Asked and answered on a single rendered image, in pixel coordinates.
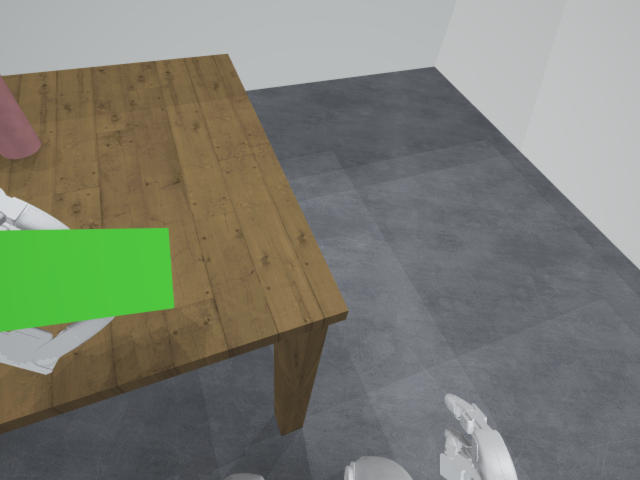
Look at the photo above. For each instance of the right robot thigh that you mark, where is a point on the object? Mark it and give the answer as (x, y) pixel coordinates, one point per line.
(375, 468)

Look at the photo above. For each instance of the table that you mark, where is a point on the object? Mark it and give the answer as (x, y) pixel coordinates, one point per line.
(172, 144)

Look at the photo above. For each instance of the right robot hand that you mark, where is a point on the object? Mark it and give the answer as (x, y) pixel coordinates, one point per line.
(485, 457)

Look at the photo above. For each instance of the left robot hand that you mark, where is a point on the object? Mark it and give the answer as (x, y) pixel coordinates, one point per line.
(33, 348)

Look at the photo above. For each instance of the sponge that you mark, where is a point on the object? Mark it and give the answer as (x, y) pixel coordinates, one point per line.
(50, 277)

